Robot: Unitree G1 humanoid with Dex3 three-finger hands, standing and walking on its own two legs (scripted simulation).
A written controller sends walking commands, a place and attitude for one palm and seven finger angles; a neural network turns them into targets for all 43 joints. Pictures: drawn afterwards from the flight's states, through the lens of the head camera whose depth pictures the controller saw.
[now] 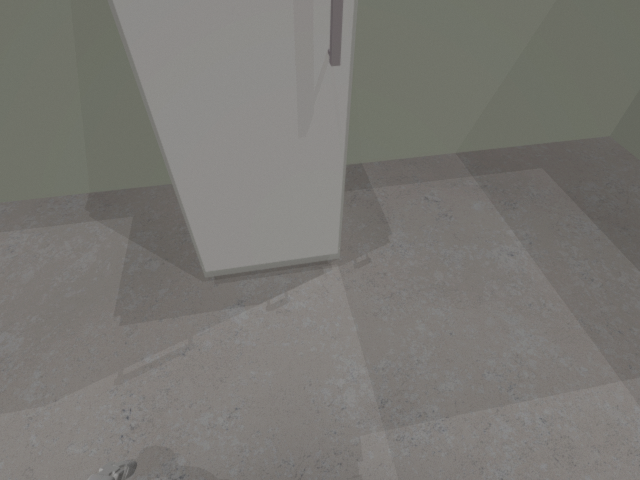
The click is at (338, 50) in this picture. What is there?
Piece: fridge door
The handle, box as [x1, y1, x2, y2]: [328, 0, 342, 65]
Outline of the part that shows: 331,0 330,48 328,49 328,53 330,56 329,62 331,65 339,65 342,0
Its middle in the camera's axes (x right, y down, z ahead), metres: +0.03 -0.56 +0.78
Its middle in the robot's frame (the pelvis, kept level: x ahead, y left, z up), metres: +0.99 +0.03 +0.28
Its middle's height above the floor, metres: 1.05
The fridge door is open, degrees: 0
